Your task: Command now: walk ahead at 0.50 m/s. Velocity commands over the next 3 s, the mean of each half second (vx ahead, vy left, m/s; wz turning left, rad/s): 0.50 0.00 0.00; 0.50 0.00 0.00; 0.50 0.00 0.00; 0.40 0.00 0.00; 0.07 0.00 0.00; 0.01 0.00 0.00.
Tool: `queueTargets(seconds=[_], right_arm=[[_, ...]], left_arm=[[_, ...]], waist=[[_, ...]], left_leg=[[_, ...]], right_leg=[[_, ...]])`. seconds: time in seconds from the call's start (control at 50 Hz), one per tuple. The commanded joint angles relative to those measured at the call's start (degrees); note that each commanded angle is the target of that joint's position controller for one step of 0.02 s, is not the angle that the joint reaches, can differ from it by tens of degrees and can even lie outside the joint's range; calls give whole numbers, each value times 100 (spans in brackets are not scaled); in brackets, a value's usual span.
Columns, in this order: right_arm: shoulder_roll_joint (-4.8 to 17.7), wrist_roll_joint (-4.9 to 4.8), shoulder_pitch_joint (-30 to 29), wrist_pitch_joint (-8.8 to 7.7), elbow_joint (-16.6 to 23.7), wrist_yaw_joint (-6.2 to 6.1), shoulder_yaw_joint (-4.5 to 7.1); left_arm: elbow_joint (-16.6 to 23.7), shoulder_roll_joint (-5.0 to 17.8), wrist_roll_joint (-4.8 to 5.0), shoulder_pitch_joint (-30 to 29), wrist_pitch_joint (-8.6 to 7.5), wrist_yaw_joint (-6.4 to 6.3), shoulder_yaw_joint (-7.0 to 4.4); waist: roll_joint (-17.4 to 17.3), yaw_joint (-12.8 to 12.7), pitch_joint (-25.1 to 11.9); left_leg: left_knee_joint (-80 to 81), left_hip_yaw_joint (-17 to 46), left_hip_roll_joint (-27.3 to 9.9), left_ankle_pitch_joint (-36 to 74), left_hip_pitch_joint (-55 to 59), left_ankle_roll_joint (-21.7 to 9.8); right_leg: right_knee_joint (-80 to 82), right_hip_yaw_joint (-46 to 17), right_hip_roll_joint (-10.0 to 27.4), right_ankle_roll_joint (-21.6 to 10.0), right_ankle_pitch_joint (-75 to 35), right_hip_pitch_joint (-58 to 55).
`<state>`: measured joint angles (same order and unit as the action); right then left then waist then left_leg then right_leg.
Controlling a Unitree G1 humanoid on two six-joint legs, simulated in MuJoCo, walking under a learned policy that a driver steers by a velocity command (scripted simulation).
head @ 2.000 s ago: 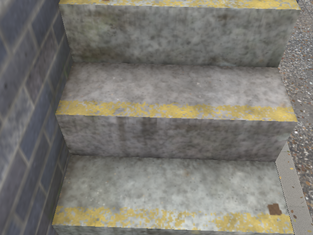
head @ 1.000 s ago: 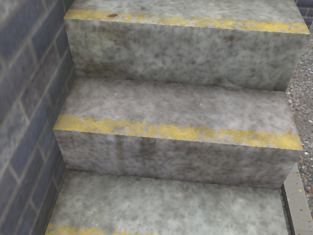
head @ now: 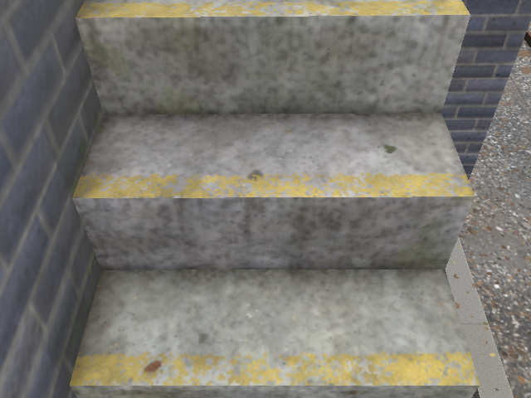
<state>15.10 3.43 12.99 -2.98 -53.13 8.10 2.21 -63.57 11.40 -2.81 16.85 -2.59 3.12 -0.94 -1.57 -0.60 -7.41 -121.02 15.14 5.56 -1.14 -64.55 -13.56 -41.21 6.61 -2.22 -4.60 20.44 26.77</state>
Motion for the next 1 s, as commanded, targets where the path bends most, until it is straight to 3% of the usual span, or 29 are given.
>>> queueTargets(seconds=[0.02, 0.08, 0.14, 0.16, 0.2, 0.24, 0.26, 0.28, 0.3, 0.32, 0.34, 0.38, 0.4, 0.46, 0.52, 0.58, 0.64, 0.66, 0.7, 0.74, 0.76, 0.78, 0.8, 0.82, 0.84, 0.86, 0.88, 0.94, 1.0], right_arm=[[-889, -182, 653, 50, 164, 128, -380], [-738, -322, -615, 42, 999, -76, -519], [-617, -405, -1779, 411, 1745, -163, -600], [-477, -440, -2276, 531, 2196, -140, -642], [-360, -234, -921, 722, 2029, -109, -518], [-93, 2, -592, 894, 1894, -71, -357], [113, 15, -112, 933, 1796, -106, -195], [463, 123, 962, 1024, 1299, -114, -47], [684, -304, 1978, 508, 133, -1040, 18], [696, -399, 1317, 506, -149, -1444, 98], [-2, 0, 1608, 351, 177, -529, -100], [-841, -112, 1468, 77, -367, -92, -321], [-1107, -190, 1102, -86, -577, -51, -410], [-1087, -139, 407, -247, -506, -6, -464], [-891, -31, 1187, -309, -883, -24, -399], [-691, 276, 2060, -350, -1321, 8, -447], [-173, -21, 2139, -226, -1124, 217, -234], [-142, -139, 2030, -290, -896, 252, -274], [511, -153, 1993, -468, -907, 245, -100], [897, -136, 2045, -548, -1122, 327, 35], [610, 176, 2827, -522, -1364, 440, 12], [430, 262, 2672, -478, -1444, 546, -5], [-232, -665, 1360, -651, -581, -658, 18], [-198, -555, 284, -567, -266, -1013, -25], [-406, -130, -256, -417, 261, -1181, 24], [-201, -124, 980, -96, -635, -125, 42], [-134, -243, 1134, -12, -445, 35, 110], [-797, 215, 1214, 127, -28, 69, -225], [-799, -103, 652, 63, 252, 41, -358]], left_arm=[[-124, -242, -426, 330, -213, -49, 132], [-335, 33, -647, 1035, -219, 8, 200], [-432, 266, -429, 1537, -123, 111, 284], [-410, 541, -348, 1159, 15, 288, 232], [-329, 1458, -20, 951, -388, 366, 76], [-251, 1453, 322, 1281, -373, 356, -55], [-382, 1430, 156, 1432, -267, 440, -124], [-443, 1159, -156, 1791, -156, 526, -105], [300, 1027, 656, 1668, -512, 99, -316], [394, 544, 337, 1215, -541, 66, -307], [96, -285, 313, 422, -45, 267, 4], [648, -167, 181, -103, 192, -64, -64], [943, -240, 182, -121, 181, -146, -15], [1248, -68, 76, -206, 213, -291, 64], [1640, 99, 229, -1172, 155, -418, 118], [2259, 304, 164, -2367, 133, -452, 200], [2979, -115, 202, -4223, 389, -357, 445], [2590, -398, 85, -3494, 369, -173, 480], [2547, 91, 114, -3078, 421, -52, 378], [2245, 393, 94, -2199, 403, 0, 334], [1875, 559, 286, -1619, 423, -53, 257], [1704, 708, 241, -1032, 528, -139, 163], [1540, 153, -75, -156, 282, -206, 71], [1071, 434, -132, 161, 241, -309, -62], [952, 594, -98, 107, 139, -320, -198], [1011, 757, -108, 395, 298, -206, -118], [876, 731, 135, -209, 232, 28, -160], [560, -131, 152, -1212, -119, 114, 46], [53, -208, -302, -29, -201, -21, 70]], waist=[[416, 511, 699], [-43, 302, 809], [655, 157, 709], [1003, 494, 624], [1335, 1396, -65], [1700, 1130, -437], [1769, 1185, -636], [1083, 1214, -1353], [-269, 959, -2202], [-1317, 467, -1329], [-1491, 1220, 963], [-35, 614, 685], [450, 150, 504], [-71, -365, 295], [-440, -143, 457], [380, 158, 360], [-380, 419, 603], [-561, 239, 609], [-699, -289, -5], [-1263, -489, -858], [-531, -205, -1456], [-239, -540, -1345], [1291, -942, -1309], [2611, -1281, -747], [1176, -1082, -209], [203, -1038, 832], [59, -401, 1184], [-190, 731, 553], [303, 501, 786]], left_leg=[[-1874, -914, -70, -698, -1475, -88], [-355, -1046, -394, -237, -2175, -239], [1067, -2033, -917, -859, -1161, -35], [2217, -2165, -682, -1111, 270, -72], [3127, -2321, -292, -943, 1287, 554], [5100, -3055, 394, -1772, 1386, 838], [5787, -2807, 500, -1773, 1870, 670], [6115, -1540, 273, -878, 3597, 93], [8408, 1433, -1079, -3519, 5284, -128], [10054, 3231, -1450, -5209, 4487, -640], [9131, 2524, -1518, -5037, 3593, -489], [9068, 2036, -1206, -3185, 4132, -608], [9003, 1500, -1164, -2551, 4281, -359], [9589, 131, -971, -1480, 3980, -286], [10072, 547, -1353, -2137, 3901, -200], [10148, 316, -1251, -2176, 4420, 48], [12224, 88, -1814, -1506, 2811, -398], [12129, -202, -1887, -286, 2969, -414], [11062, -817, -1842, 7596, 4680, -277], [9922, -914, -2020, 10920, 6392, -259], [9292, -916, -1882, 11042, 5626, -217], [8644, -852, -1730, 9687, 4904, -293], [6875, -1343, -1242, 6731, 3786, 231], [3649, -1623, -216, 1148, 1915, 424], [336, -497, -125, -200, 1275, 461], [-762, 1038, 402, 604, 17, 249], [-1035, 987, 458, 242, -744, 156], [-291, -140, -136, -249, -925, 83], [-2029, -763, -45, -1017, -1504, 38]], right_leg=[[2195, -1159, 1075, -441, -914, -357], [2622, -831, 1268, -309, -1212, -989], [3660, -863, 1652, -584, -2202, -494], [4058, -810, 1644, -997, -5130, 578], [2911, -573, 2143, -1497, -11697, -820], [2308, -734, 2345, -1845, -13032, -2704], [1293, -555, 2148, -1688, -13296, -3085], [-145, -703, 1773, -1479, -12272, -1862], [-1933, -208, 454, -514, -6896, -1752], [-4592, -833, -456, -225, -1991, -363], [-6486, -2466, -53, -643, -2985, 2954], [-7148, -2780, -306, -944, -2606, 4076], [-6890, -2701, -181, -983, -2515, 4262], [-7003, -1551, 196, -765, -1492, 4676], [-9177, -1125, 453, -752, 291, 5438], [-7251, -890, 873, -974, -737, 5805], [-5046, 31, 790, -530, 1780, 3237], [-5548, 430, 606, -242, 1559, 2714], [-4520, 689, 54, -528, 595, 2326], [-2855, 562, -286, -575, 494, 1579], [-2941, -257, -96, -912, -793, 268], [-2114, -1035, -26, -920, -811, -491], [-1423, -1750, 368, -1075, 2058, -1766], [542, -4161, 1569, -1620, 2398, -1531], [1290, -4644, 1598, -1436, 2201, -806], [1717, -5794, 1540, -1406, 2086, 32], [1515, -4510, 1609, -1213, 1027, 61], [1851, -2211, 1360, -921, -658, -102], [2241, -1558, 1261, -647, -634, -307]])
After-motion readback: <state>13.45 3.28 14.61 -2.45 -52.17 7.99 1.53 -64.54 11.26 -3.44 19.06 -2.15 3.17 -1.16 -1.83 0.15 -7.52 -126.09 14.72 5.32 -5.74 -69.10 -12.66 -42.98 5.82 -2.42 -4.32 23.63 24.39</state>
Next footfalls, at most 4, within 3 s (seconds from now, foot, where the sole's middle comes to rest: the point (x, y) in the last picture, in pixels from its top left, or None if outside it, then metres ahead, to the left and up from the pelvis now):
0.26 left None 0.29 0.14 -0.54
0.72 right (320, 329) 0.51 -0.06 -0.34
1.22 left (196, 149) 0.77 0.17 -0.13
1.76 right None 0.99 -0.05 0.07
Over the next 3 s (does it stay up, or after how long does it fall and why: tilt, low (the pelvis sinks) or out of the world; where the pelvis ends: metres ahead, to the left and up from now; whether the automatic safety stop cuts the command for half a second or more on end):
stays up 1.12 0.04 1.03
